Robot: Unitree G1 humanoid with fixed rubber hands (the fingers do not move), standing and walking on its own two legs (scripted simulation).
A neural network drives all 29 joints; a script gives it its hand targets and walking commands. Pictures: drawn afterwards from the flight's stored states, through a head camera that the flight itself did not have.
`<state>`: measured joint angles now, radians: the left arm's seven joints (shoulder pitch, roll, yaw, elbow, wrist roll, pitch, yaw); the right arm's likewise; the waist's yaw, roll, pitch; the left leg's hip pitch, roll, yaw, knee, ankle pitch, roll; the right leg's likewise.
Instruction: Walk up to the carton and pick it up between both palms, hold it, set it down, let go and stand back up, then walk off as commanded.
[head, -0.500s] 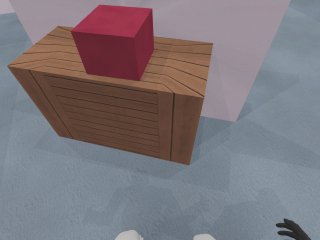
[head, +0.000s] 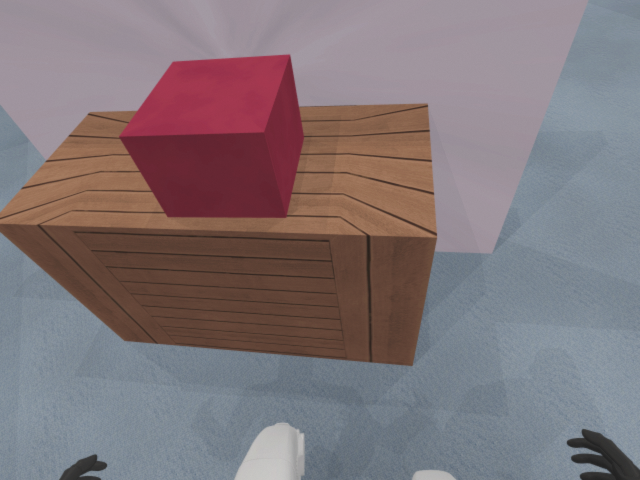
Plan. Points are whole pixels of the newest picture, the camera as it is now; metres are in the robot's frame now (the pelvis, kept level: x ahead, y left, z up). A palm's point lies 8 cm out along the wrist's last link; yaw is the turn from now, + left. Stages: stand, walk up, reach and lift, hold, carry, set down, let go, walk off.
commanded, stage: walk up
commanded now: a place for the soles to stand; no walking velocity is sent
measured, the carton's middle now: (227, 137) +0.77 +0.25 -0.01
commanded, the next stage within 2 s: none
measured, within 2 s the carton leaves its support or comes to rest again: neither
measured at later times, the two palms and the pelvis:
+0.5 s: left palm (36, 378) +0.26 +0.46 -0.05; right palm (493, 448) +0.17 -0.18 -0.10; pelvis +0.13 +0.15 -0.01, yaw -5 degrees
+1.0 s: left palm out of the picture +0.38 +0.62 -0.08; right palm (360, 340) +0.31 -0.02 -0.07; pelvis +0.23 +0.31 -0.01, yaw -10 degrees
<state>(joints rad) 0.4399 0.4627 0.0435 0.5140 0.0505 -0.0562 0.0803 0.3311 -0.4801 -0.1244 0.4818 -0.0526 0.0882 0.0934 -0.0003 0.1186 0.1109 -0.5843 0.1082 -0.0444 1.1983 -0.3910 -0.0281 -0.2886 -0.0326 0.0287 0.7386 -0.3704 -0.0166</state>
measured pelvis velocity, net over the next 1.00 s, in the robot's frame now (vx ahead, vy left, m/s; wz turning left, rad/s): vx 0.23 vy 0.31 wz -0.17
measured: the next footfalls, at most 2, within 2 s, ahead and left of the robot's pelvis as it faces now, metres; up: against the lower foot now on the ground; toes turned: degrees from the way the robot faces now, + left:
left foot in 0.14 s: +0.19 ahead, +0.26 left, +0.00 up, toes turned +2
right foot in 0.42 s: +0.20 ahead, +0.04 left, +0.00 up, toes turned -7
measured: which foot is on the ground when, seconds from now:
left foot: up 0.00-0.12, down 0.14-0.42, up 0.44-0.76, down 0.78-1.00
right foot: down 0.00-0.16, up 0.18-0.40, down 0.42-0.80, up 0.82-1.00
